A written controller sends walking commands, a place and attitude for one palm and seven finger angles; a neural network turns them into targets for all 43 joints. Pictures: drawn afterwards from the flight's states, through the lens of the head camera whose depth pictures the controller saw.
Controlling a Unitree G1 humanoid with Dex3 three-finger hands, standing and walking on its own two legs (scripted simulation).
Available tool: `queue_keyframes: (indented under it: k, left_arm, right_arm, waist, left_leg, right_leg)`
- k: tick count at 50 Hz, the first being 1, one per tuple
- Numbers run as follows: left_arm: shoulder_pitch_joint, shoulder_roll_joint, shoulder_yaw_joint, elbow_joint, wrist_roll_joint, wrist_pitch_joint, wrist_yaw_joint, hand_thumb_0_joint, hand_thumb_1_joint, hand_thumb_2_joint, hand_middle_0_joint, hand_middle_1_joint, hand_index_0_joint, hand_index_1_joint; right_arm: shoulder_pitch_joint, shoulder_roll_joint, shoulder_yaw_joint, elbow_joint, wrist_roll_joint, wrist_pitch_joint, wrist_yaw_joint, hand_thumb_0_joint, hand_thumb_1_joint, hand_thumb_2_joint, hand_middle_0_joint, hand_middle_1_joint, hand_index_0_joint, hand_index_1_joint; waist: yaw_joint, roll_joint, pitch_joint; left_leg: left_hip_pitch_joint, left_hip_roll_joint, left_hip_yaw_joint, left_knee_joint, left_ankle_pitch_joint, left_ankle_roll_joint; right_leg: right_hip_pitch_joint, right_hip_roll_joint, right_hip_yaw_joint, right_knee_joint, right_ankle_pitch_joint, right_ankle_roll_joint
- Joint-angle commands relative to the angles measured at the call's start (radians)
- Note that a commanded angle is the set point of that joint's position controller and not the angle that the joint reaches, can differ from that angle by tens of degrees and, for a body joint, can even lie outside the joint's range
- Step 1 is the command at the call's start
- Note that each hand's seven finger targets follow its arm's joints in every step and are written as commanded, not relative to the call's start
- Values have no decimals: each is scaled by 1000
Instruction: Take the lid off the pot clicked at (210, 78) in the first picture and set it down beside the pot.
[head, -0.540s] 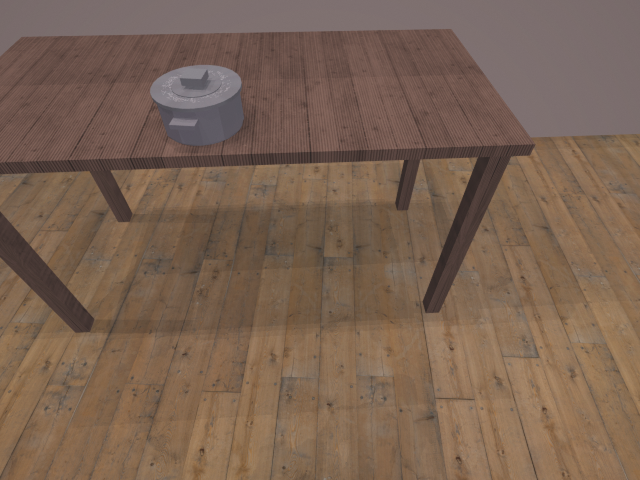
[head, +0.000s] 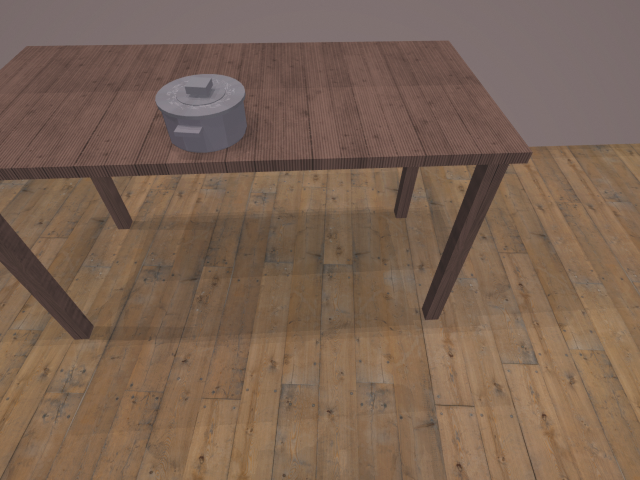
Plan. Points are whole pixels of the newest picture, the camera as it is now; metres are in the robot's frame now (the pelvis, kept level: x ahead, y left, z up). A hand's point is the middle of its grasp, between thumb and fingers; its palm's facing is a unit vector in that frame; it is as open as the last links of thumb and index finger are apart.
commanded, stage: look at it before walking up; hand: left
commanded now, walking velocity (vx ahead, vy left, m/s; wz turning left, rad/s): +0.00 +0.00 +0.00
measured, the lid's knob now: (199, 85) +0.83 +0.31 +0.09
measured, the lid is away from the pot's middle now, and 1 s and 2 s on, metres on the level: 0.00 0.00 0.00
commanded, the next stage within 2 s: turn to face it in 0.10 s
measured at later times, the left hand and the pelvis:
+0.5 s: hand out of the picture +0.03 +0.21 -0.18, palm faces +0.04 -0.97 -0.24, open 7.4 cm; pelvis +0.00 +0.00 -0.01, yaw +3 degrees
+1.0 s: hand out of the picture +0.13 +0.25 -0.17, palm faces +0.13 -0.98 -0.17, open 7.4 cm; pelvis +0.11 +0.06 +0.00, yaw +7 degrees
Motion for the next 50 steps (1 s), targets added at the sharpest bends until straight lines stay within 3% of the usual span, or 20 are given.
queue_keyframes:
  k: [1,12,17,21,23,24,26,27,28,29,31,32,33,34,35,36,38,40,43,50]
  left_arm:
    - [-11,177,33,-47,-1,-24,16,0,900,900,-200,-300,-200,-300]
    - [5,167,33,-38,-1,-22,17,0,900,900,-200,-300,-200,-300]
    - [43,104,24,-36,-4,-4,24,0,900,900,-200,-300,-200,-300]
    - [61,96,28,-44,-3,2,28,0,900,900,-200,-300,-200,-300]
    - [91,104,37,-44,4,5,23,0,900,900,-200,-300,-200,-300]
    - [104,120,46,-45,8,9,19,0,900,900,-200,-300,-200,-300]
    - [159,154,70,-59,12,11,19,0,900,900,-200,-300,-200,-300]
    - [176,150,75,-67,14,3,20,0,900,900,-200,-300,-200,-300]
    - [178,153,81,-74,17,-6,23,0,900,900,-200,-300,-200,-300]
    - [160,149,87,-82,20,-17,23,0,900,900,-200,-300,-200,-300]
    - [132,132,89,-89,20,-26,17,0,900,900,-200,-300,-200,-300]
    - [117,121,88,-89,17,-22,14,0,900,900,-200,-300,-200,-300]
    - [112,89,81,-94,16,-15,8,0,900,900,-200,-300,-200,-300]
    - [104,30,71,-110,12,-6,1,0,900,900,-200,-300,-200,-300]
    - [74,-25,61,-150,9,-9,-4,0,900,900,-200,-300,-200,-300]
    - [28,-18,60,-173,18,-19,-2,0,900,900,-200,-300,-200,-300]
    - [38,-12,64,-148,18,-28,-12,0,900,900,-200,-300,-200,-300]
    - [93,-32,60,-117,20,-26,-21,0,900,900,-200,-300,-200,-300]
    - [92,-45,56,-117,13,-22,-24,0,900,900,-200,-300,-200,-300]
    - [-58,-65,61,-182,9,-26,-27,0,900,900,-200,-300,-200,-300]
  right_arm:
    - [-11,-164,-27,-49,0,-20,-10,0,-900,-900,200,300,200,300]
    - [4,-151,-24,-39,1,-18,-10,0,-900,-900,200,300,200,300]
    - [42,-82,-12,-36,0,-1,-8,0,-900,-900,200,300,200,300]
    - [65,-66,-15,-44,0,6,-9,0,-900,-900,200,300,200,300]
    - [82,-67,-20,-47,-5,13,-6,0,-900,-900,200,300,200,300]
    - [87,-58,-22,-55,-9,18,-2,0,-900,-900,200,300,200,300]
    - [84,-38,-35,-88,-14,25,3,0,-900,-900,200,300,200,300]
    - [61,-38,-42,-107,-13,22,7,0,-900,-900,200,300,200,300]
    - [69,-38,-49,-122,-11,16,12,0,-900,-900,200,300,200,300]
    - [79,-23,-51,-132,-9,7,19,0,-900,-900,200,300,200,300]
    - [143,17,-49,-126,-8,-6,27,0,-900,-900,200,300,200,300]
    - [216,37,-46,-103,-9,-12,25,0,-900,-900,200,300,200,300]
    - [292,30,-49,-79,-8,-14,18,0,-900,-900,200,300,200,300]
    - [384,-35,-66,-59,-17,-18,7,0,-900,-900,200,300,200,300]
    - [483,-113,-86,-51,-28,-26,-7,0,-900,-900,200,300,200,300]
    - [472,-105,-80,-56,-22,-27,-10,0,-900,-900,200,300,200,300]
    - [358,-40,-64,-86,-10,-41,-13,0,-900,-900,200,300,200,300]
    - [312,-7,-50,-85,-7,-64,-16,0,-900,-900,200,300,200,300]
    - [341,9,-45,-56,3,-81,-21,0,-900,-900,200,300,200,300]
    - [382,14,-51,-17,-8,-78,-20,0,-900,-900,200,300,200,300]
  waist:
    - [2,-1,-29]
    - [4,4,-14]
    - [5,5,-6]
    - [7,-6,-20]
    - [17,-28,-5]
    - [25,-75,49]
    - [49,-212,106]
    - [56,-192,132]
    - [41,-136,126]
    - [26,-110,119]
    - [-7,-101,96]
    - [-36,-93,82]
    - [-55,-22,82]
    - [-91,181,107]
    - [-113,340,106]
    - [-99,218,120]
    - [-48,64,122]
    - [-10,56,104]
    - [-7,51,58]
    - [-41,90,120]
  left_leg:
    - [25,94,-83,-45,162,42]
    - [4,89,-90,-47,155,41]
    - [-33,77,-93,-9,163,35]
    - [-56,70,-98,30,172,36]
    - [-107,38,-79,77,-41,44]
    - [-192,2,-51,123,-180,43]
    - [-317,-17,18,337,-260,36]
    - [-356,6,8,433,-274,38]
    - [-378,30,7,484,-290,42]
    - [-374,50,-2,473,-291,46]
    - [-211,42,40,310,-229,48]
    - [-57,9,85,192,-152,46]
    - [61,-14,85,125,-161,47]
    - [103,114,-157,-23,-361,96]
    - [114,315,-500,-218,-501,201]
    - [95,350,-570,-242,-468,268]
    - [6,313,-452,-239,-382,267]
    - [1,249,-291,-230,-145,234]
    - [75,218,-174,-195,144,249]
    - [88,223,-81,-179,210,231]
  right_leg:
    - [-21,-118,104,-70,157,-12]
    - [-11,-121,90,-73,139,-8]
    - [-24,-129,65,-38,116,6]
    - [-23,-137,55,-12,109,3]
    - [-21,-146,80,-51,-155,-13]
    - [-31,-176,126,-99,-332,-35]
    - [-42,-318,297,-233,-543,-117]
    - [-58,-367,345,-262,-522,-157]
    - [-47,-401,351,-259,-496,-187]
    - [-42,-404,313,-231,-422,-195]
    - [-120,-352,171,-150,-322,-160]
    - [-207,-300,91,-89,-336,-127]
    - [-295,-219,5,5,-374,-88]
    - [-422,-118,-83,247,-363,-38]
    - [-555,-17,-150,540,-387,1]
    - [-615,-58,-43,694,-345,-23]
    - [-602,-124,5,782,-196,-24]
    - [-557,-142,-7,750,-80,0]
    - [-528,-136,-35,653,-48,18]
    - [-481,-119,-88,368,2,16]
